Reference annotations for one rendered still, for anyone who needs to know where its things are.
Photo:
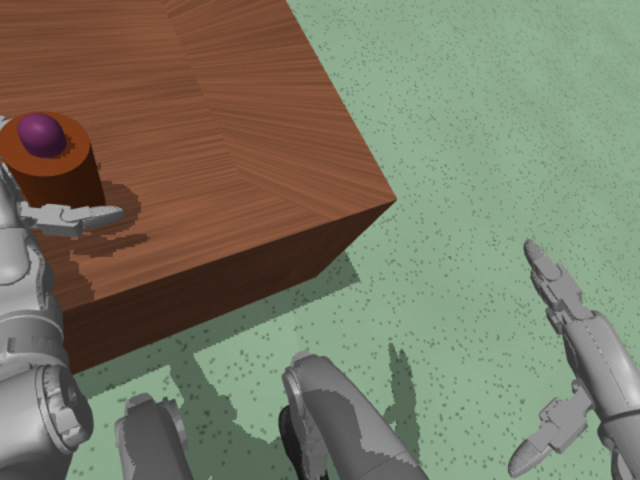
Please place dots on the right robot arm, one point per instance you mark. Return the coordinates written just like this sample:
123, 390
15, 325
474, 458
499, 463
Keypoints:
620, 434

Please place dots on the right robot foot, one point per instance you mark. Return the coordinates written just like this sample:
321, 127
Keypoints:
292, 444

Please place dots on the right robot hand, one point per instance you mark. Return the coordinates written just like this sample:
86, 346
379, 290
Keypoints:
607, 379

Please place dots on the bottle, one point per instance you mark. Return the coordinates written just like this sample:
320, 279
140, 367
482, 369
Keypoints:
51, 158

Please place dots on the left robot hand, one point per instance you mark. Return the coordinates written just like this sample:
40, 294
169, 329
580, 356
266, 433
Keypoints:
52, 219

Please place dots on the left robot arm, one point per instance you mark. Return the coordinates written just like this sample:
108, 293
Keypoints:
43, 415

